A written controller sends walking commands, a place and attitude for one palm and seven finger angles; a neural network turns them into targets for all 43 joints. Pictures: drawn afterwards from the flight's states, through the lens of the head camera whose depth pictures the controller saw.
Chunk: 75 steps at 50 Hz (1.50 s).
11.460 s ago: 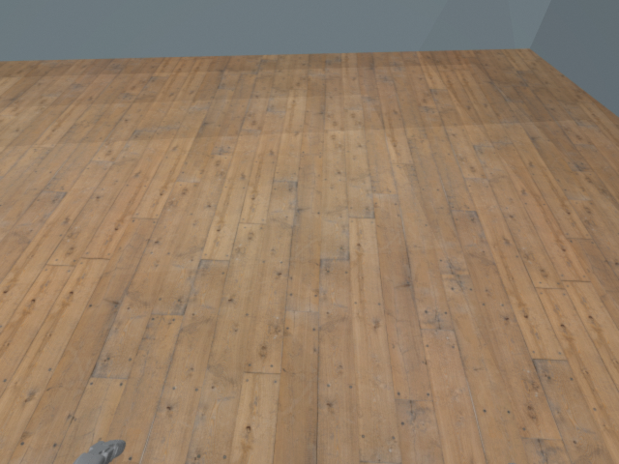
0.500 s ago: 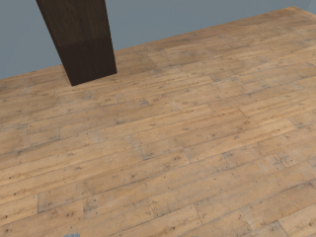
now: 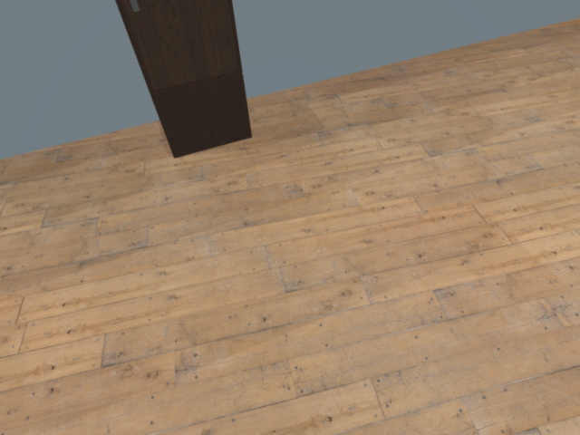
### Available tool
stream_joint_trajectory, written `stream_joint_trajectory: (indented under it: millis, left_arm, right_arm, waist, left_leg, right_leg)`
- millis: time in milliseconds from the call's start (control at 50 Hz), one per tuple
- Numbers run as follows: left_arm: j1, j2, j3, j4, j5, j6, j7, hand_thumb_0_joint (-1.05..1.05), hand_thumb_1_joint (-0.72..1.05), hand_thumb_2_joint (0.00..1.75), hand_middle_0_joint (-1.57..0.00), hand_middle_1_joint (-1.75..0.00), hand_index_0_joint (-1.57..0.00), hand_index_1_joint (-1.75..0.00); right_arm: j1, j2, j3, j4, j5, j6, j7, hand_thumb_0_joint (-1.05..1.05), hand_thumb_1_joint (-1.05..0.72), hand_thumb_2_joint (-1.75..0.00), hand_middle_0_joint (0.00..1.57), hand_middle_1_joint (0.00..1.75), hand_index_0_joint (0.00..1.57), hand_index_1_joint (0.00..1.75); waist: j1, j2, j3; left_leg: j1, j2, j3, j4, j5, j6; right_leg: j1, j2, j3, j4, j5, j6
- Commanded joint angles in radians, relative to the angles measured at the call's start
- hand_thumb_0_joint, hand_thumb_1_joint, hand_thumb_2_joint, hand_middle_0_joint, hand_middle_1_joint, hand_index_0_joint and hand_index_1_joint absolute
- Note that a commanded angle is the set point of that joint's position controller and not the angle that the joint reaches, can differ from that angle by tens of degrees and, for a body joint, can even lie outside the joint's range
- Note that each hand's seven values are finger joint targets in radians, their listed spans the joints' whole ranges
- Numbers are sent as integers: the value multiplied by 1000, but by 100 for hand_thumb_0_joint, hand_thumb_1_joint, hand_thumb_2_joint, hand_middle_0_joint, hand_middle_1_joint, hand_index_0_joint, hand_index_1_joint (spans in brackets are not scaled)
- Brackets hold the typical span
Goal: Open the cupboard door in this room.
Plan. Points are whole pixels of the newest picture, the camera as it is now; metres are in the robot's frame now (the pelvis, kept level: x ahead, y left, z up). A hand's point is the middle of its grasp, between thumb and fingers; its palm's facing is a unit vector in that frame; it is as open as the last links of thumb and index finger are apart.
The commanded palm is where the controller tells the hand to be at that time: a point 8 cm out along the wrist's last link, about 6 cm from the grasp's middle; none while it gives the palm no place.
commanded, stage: stand and wait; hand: left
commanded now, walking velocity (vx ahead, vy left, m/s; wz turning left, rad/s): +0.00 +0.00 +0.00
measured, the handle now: out of the picture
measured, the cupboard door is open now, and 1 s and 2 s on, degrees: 0 0 0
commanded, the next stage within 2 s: turn or walk to find it in 0.26 s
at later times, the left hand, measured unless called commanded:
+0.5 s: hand out of the picture -0.04 +0.22 -0.18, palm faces +0.08 -0.98 -0.19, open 7.3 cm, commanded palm none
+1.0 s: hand out of the picture -0.05 +0.23 -0.19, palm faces +0.25 -0.95 -0.20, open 7.3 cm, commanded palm none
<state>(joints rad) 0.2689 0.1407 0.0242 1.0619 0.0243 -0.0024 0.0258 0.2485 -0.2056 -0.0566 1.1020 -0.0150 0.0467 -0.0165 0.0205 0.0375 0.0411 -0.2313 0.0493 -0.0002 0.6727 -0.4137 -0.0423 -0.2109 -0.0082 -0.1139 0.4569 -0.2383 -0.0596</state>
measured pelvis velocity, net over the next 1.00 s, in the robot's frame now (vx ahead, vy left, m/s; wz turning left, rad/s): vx -0.05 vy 0.05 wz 0.19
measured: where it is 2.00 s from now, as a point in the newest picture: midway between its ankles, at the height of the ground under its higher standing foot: outside the picture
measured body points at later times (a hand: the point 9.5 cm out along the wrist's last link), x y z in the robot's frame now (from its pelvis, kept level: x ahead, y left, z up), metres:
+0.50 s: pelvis -0.03 +0.05 +0.00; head -0.02 +0.05 +0.45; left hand -0.04 +0.27 -0.17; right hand -0.03 -0.17 -0.16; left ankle -0.04 +0.15 -0.74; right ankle +0.01 -0.08 -0.74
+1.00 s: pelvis -0.05 +0.05 -0.01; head -0.04 +0.06 +0.44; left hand -0.07 +0.28 -0.17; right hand +0.08 -0.19 -0.15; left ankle -0.09 +0.17 -0.75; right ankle +0.01 -0.08 -0.74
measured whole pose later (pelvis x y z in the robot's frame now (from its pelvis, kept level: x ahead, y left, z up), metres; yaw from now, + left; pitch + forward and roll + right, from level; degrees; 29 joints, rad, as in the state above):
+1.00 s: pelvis -0.05 +0.05 -0.01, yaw +11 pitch -1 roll -1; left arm 0.24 0.18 0.03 1.05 0.03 0.01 0.03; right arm 0.16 -0.23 -0.06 1.03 -0.02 0.01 0.00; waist 0.03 -0.01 0.04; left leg -0.21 0.06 0.04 0.56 -0.32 -0.03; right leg -0.29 -0.12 -0.19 0.58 -0.26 0.02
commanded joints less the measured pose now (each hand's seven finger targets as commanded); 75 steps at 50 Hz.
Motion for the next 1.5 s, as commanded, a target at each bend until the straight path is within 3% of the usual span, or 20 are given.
stream_joint_trajectory:
  millis: [0, 60, 120, 400, 580, 620, 640, 660, 720, 780, 840, 920, 940, 980, 1040, 1180, 1240, 1300, 1360, 1480]
  left_arm:
    - [24, 155, 19, -1, -17, -19, 11, 0, 90, 90, -20, -30, -20, -30]
    - [46, 97, 0, 20, -21, -12, 8, 0, 90, 90, -20, -30, -20, -30]
    - [48, 103, -7, 55, -18, -3, 8, 0, 90, 90, -20, -30, -20, -30]
    - [56, 99, 4, 42, -9, 17, 8, 0, 90, 90, -20, -30, -20, -30]
    - [37, 107, 33, -44, -11, 11, 14, 0, 90, 90, -20, -30, -20, -30]
    - [69, 156, 45, -45, -7, 0, 16, 0, 90, 90, -20, -30, -20, -30]
    - [85, 214, 57, -51, -3, -3, 18, 0, 90, 90, -20, -30, -20, -30]
    - [95, 238, 64, -59, -4, -7, 18, 0, 90, 90, -20, -30, -20, -30]
    - [-32, 188, 49, -96, -1, -1, 24, 0, 90, 90, -20, -30, -20, -30]
    - [-39, 198, 44, -97, 8, -8, 18, 0, 90, 90, -20, -30, -20, -30]
    - [7, 215, 44, -70, 12, -8, 13, 0, 90, 90, -20, -30, -20, -30]
    - [0, 218, 43, -44, 1, -5, 9, 0, 90, 90, -20, -30, -20, -30]
    - [-8, 201, 37, -44, -7, 0, 10, 0, 90, 90, -20, -30, -20, -30]
    - [1, 117, 16, -62, -18, 9, 5, 0, 90, 90, -20, -30, -20, -30]
    - [-30, 118, 8, -32, -5, 27, 1, 0, 90, 90, -20, -30, -20, -30]
    - [40, 122, 11, 7, -13, 5, -1, 0, 90, 90, -20, -30, -20, -30]
    - [65, 182, 26, 4, -6, -4, 9, 0, 90, 90, -20, -30, -20, -30]
    - [65, 238, 49, -17, -2, -5, 10, 0, 90, 90, -20, -30, -20, -30]
    - [3, 226, 52, -58, 8, 1, 15, 0, 90, 90, -20, -30, -20, -30]
    - [-38, 272, 68, -95, 6, 11, 9, 0, 90, 90, -20, -30, -20, -30]
  right_arm:
    - [68, -16, 17, -5, 10, -43, -15, 0, -90, -90, 20, 30, 20, 30]
    - [36, -67, 18, 4, 5, -59, -24, 0, -90, -90, 20, 30, 20, 30]
    - [11, -46, 29, 17, 8, -58, -27, 0, -90, -90, 20, 30, 20, 30]
    - [14, -85, 15, -28, 5, -44, -16, 0, -90, -90, 20, 30, 20, 30]
    - [22, -117, -19, -85, 0, -39, -13, 0, -90, -90, 20, 30, 20, 30]
    - [2, -93, -20, -107, 6, -37, -6, 0, -90, -90, 20, 30, 20, 30]
    - [9, -56, -18, -127, 8, -32, 0, 0, -90, -90, 20, 30, 20, 30]
    - [-4, -57, -24, -132, 3, -20, 0, 0, -90, -90, 20, 30, 20, 30]
    - [18, -43, -31, -108, -2, -3, 11, 0, -90, -90, 20, 30, 20, 30]
    - [13, -20, -16, -102, 1, -4, 17, 0, -90, -90, 20, 30, 20, 30]
    - [-34, -16, -5, -110, 4, -15, 17, 0, -90, -90, 20, 30, 20, 30]
    - [10, -20, 6, -88, 5, -36, 11, 0, -90, -90, 20, 30, 20, 30]
    - [37, -43, 5, -72, 6, -47, 10, 0, -90, -90, 20, 30, 20, 30]
    - [9, -160, -10, -86, -4, -63, -1, 0, -90, -90, 20, 30, 20, 30]
    - [-79, -125, 6, -86, -7, -65, -17, 0, -90, -90, 20, 30, 20, 30]
    - [-45, -133, -10, -73, 4, -53, -18, 0, -90, -90, 20, 30, 20, 30]
    - [-57, -97, -9, -96, 12, -50, -8, 0, -90, -90, 20, 30, 20, 30]
    - [-97, -78, -13, -128, 5, -26, 0, 0, -90, -90, 20, 30, 20, 30]
    - [-112, -67, -20, -135, 8, -11, 12, 0, -90, -90, 20, 30, 20, 30]
    - [-43, -53, -16, -138, 7, -19, 25, 0, -90, -90, 20, 30, 20, 30]
  waist:
    - [-23, -154, -84]
    - [-3, -15, -60]
    - [1, 77, 2]
    - [6, 56, 93]
    - [10, 55, -19]
    - [26, -88, -64]
    - [28, -262, -69]
    - [45, -333, -67]
    - [-15, -161, 5]
    - [-15, -186, -10]
    - [17, -222, -12]
    - [-12, -199, -57]
    - [-29, -123, -73]
    - [-14, 198, -47]
    - [-5, 230, 51]
    - [-1, 87, -43]
    - [3, -60, -73]
    - [30, -338, -19]
    - [12, -248, 34]
    - [-20, -207, -26]
  left_leg:
    - [121, -3, 14, -306, 215, 17]
    - [164, 113, -52, -290, 401, 64]
    - [84, 99, -48, -324, 341, 60]
    - [-109, 109, -170, -413, 122, 103]
    - [-77, 142, -292, -285, 484, 182]
    - [-199, 36, -176, -131, 386, 110]
    - [-288, -70, -55, 24, 152, 57]
    - [-271, -81, -18, 239, -128, 37]
    - [-240, -20, -41, 435, -78, 38]
    - [-182, -14, 5, 323, -47, 19]
    - [-141, -17, 43, 165, -49, 10]
    - [27, -21, 77, -167, 132, 5]
    - [116, -1, 52, -279, 230, 10]
    - [109, 243, -227, -387, 426, 107]
    - [-28, 229, -173, -447, 413, 157]
    - [118, 150, -133, -265, 680, 137]
    - [-42, 62, -63, -164, 481, 72]
    - [-172, -36, 26, 120, -62, 19]
    - [-194, -10, 4, 319, -128, 19]
    - [-35, -20, 103, -20, 73, 1]
  right_leg:
    - [61, -200, 202, -81, 340, -32]
    - [-12, -112, 134, -93, 192, 44]
    - [39, -112, 122, -104, 154, 53]
    - [10, -102, 32, 6, 8, 92]
    - [-23, -70, 52, 124, -65, 98]
    - [135, -177, 140, -11, 112, 68]
    - [173, -341, 291, -83, 131, -10]
    - [101, -468, 385, -177, 129, -105]
    - [-64, -401, 269, -197, 41, -106]
    - [-48, -334, 143, -164, 129, -67]
    - [-6, -319, 136, -147, 193, -75]
    - [-1, -266, 89, -50, 219, -27]
    - [-41, -233, 66, 13, 179, 14]
    - [-149, -104, -10, 148, -88, 102]
    - [-102, -105, 47, 265, -211, 104]
    - [-36, -75, 21, 35, -20, 117]
    - [125, -195, 101, -6, 300, 78]
    - [91, -384, 244, -123, 337, -88]
    - [-13, -391, 176, -130, 317, -107]
    - [-38, -336, 35, 1, 202, -19]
